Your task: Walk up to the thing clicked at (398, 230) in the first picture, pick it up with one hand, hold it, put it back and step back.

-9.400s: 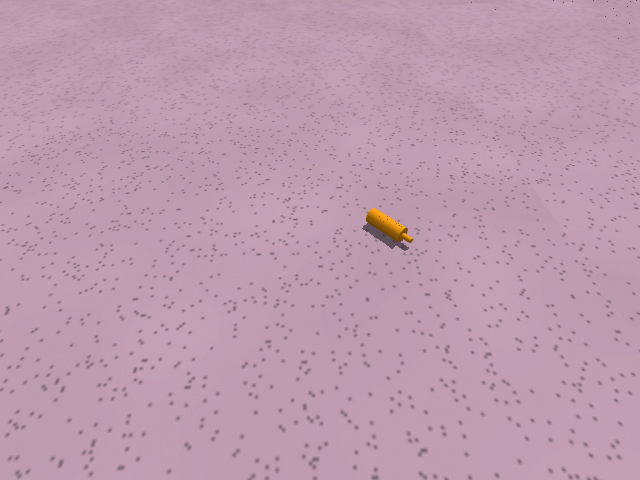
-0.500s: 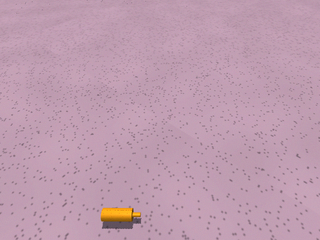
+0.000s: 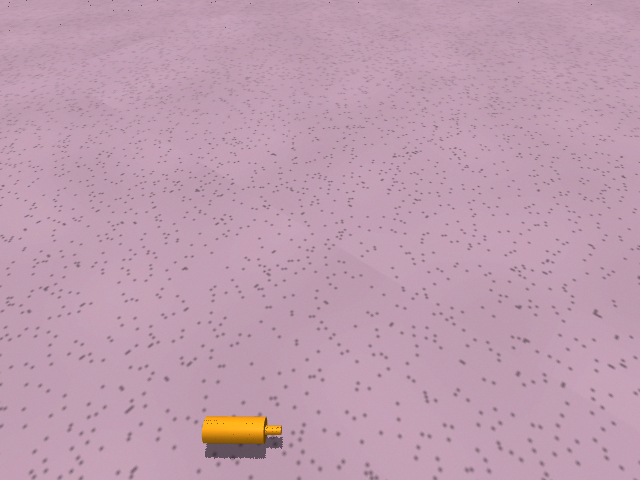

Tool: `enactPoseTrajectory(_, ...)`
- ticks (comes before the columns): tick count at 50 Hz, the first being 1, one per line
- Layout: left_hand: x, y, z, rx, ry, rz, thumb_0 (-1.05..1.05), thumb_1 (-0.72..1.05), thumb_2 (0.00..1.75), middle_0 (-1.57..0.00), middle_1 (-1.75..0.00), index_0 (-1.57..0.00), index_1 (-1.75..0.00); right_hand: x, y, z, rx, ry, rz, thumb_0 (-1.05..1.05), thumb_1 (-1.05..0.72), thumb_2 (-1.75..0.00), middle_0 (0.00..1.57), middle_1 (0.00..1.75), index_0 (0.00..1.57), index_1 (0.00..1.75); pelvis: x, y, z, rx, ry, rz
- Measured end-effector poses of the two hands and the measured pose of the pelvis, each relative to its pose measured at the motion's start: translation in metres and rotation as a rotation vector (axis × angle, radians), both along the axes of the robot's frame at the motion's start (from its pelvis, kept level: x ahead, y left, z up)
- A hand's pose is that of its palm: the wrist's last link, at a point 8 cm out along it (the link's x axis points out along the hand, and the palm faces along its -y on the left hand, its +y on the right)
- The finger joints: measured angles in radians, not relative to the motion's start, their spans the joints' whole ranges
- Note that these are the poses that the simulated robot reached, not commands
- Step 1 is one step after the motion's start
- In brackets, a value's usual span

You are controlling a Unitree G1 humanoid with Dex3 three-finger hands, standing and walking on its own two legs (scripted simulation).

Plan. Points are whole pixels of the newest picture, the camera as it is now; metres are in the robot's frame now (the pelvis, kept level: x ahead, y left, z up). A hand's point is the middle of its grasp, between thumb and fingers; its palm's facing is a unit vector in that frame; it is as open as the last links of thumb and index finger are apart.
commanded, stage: stand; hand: left
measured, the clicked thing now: (243, 429) +0.42 +0.26 -0.75
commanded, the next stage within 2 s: none
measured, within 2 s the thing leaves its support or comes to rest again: neither
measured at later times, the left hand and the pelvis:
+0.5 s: hand out of the picture +0.07 +0.25 -0.16, palm faces -0.02 -0.94 -0.35, open 7.3 cm; pelvis +0.00 +0.00 +0.00, yaw +0 degrees
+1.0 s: hand out of the picture +0.08 +0.26 -0.16, palm faces -0.03 -0.94 -0.35, open 7.3 cm; pelvis +0.01 +0.00 +0.00, yaw +0 degrees
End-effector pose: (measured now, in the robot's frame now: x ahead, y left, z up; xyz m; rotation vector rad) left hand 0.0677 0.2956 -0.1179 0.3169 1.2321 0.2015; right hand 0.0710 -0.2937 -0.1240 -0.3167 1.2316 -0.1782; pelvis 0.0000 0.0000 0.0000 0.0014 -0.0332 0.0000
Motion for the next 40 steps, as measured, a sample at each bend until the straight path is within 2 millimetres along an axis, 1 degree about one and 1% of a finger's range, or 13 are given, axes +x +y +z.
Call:
enactPoseTrajectory(14,-0.0011,0.0016,0.0000,0.002,0.005,-0.002,0.00,0.91,0.90,-0.21,-0.30,-0.21,-0.30,-0.0001,0.0012,-0.0002,0.001,0.004,0.001,0.00,-0.90,-0.90,0.20,0.29,0.20,0.30,0.0011,0.0011,0.0001,0.000,0.002,-0.001)
enactPoseTrajectory(40,0.0036,0.0036,0.0001,0.003,0.001,-0.007,0.00,0.91,0.90,-0.21,-0.30,-0.21,-0.30,0.0025,0.0024,0.0003,-0.003,0.004,0.000,0.00,-0.90,-0.90,0.20,0.29,0.20,0.30,0.0045,0.0033,0.0000,-0.001,0.001,-0.002)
